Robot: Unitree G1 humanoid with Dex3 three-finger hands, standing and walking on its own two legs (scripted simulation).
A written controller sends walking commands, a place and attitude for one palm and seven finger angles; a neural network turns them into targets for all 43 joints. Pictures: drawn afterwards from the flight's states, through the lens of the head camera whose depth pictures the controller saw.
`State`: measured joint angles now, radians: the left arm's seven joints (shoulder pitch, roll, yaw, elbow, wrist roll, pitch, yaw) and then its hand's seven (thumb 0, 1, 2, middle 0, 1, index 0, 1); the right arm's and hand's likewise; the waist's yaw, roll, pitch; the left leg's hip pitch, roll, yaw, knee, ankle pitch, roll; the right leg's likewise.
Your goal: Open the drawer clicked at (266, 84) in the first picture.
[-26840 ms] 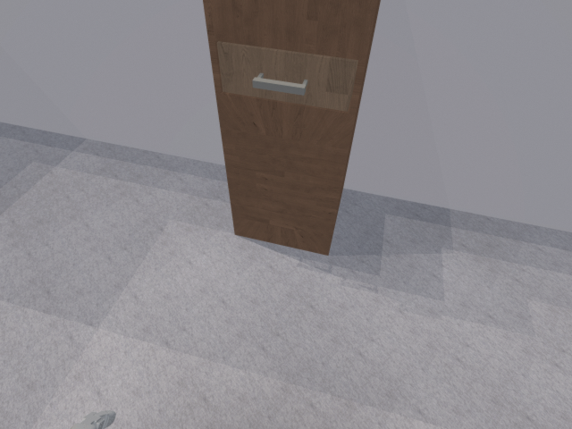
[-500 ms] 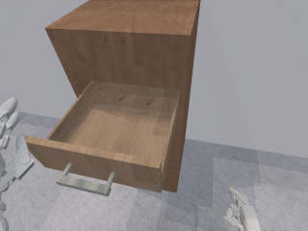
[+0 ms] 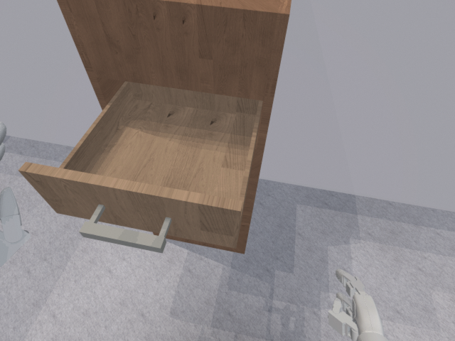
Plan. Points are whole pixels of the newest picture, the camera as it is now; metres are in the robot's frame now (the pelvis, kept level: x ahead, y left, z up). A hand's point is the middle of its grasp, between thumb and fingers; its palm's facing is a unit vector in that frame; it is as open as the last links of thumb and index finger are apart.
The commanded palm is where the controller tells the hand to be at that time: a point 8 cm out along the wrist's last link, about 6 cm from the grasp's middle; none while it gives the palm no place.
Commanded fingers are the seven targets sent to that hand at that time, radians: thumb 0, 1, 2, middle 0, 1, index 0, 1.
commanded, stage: step back with the hand held close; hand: left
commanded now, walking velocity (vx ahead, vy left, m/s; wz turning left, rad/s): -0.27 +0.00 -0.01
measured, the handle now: (128, 226) +0.30 +0.20 +0.02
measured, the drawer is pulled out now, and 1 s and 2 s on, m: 0.29 0.29 0.29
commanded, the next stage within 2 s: stop stepping back and stand still in 0.72 s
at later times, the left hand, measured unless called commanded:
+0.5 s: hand (15, 294) +0.14 +0.21 +0.20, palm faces +0.39 -0.79 -0.47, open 7.4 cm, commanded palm +0.07 +0.25 +0.21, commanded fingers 0.00 0.90 0.90 -0.20 -0.30 -0.20 -0.30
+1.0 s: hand out of the picture -0.01 +0.18 +0.20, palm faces +0.36 -0.79 -0.50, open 7.4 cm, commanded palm -0.07 +0.23 +0.21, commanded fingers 0.00 0.90 0.90 -0.20 -0.30 -0.20 -0.30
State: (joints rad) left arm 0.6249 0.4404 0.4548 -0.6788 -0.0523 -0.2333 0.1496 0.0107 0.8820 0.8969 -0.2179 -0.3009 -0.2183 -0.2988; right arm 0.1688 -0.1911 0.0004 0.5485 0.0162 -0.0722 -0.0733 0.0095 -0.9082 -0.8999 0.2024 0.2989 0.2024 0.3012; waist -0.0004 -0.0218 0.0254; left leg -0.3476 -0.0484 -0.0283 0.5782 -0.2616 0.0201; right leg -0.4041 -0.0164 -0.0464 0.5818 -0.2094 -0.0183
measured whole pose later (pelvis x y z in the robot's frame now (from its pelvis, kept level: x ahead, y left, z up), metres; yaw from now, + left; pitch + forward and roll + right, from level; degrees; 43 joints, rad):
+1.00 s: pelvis -0.20 -0.05 +0.00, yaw +0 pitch +1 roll +1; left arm 0.67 0.45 0.45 -0.76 -0.06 -0.21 0.15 0.01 0.88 0.90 -0.22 -0.30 -0.22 -0.30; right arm 0.16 -0.15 0.01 0.55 0.01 -0.12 -0.04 0.01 -0.91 -0.90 0.20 0.30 0.20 0.30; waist 0.00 -0.06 0.04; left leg -0.34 0.05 0.04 0.56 -0.24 -0.03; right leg -0.33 0.00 -0.07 0.59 -0.29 0.00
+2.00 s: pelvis -0.26 -0.07 -0.01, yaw +5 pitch +0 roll +2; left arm 0.30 0.20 0.03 0.53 0.04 0.06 0.01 0.01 0.90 0.90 -0.20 -0.30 -0.20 -0.30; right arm 0.18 -0.23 0.00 0.78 -0.02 -0.01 0.00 0.01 -0.91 -0.90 0.20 0.30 0.20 0.30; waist -0.03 0.03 0.02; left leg -0.32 -0.03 0.02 0.65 -0.35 0.01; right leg -0.35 0.00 -0.05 0.69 -0.34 -0.05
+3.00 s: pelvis -0.25 -0.06 +0.02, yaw +2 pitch -2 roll +0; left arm 0.29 0.13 0.01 1.14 0.01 0.00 0.04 0.00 0.91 0.90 -0.20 -0.30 -0.20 -0.30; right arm 0.32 -0.12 0.00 1.13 -0.01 0.00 -0.04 0.00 -0.91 -0.90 0.20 0.30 0.20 0.30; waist -0.01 0.01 0.06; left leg -0.15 -0.02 0.05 0.38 -0.20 0.03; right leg -0.19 0.02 -0.02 0.40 -0.19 -0.03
